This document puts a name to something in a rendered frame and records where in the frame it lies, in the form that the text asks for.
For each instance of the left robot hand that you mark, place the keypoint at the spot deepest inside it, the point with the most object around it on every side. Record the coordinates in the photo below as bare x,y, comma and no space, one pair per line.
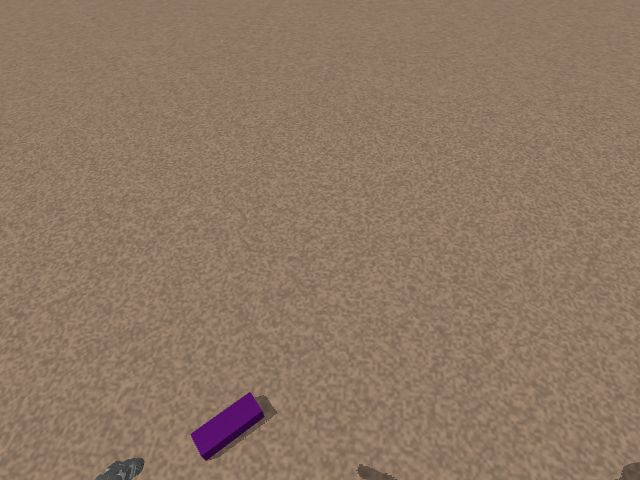
125,470

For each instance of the carton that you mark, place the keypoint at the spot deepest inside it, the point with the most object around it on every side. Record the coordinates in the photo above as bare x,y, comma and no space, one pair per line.
221,430

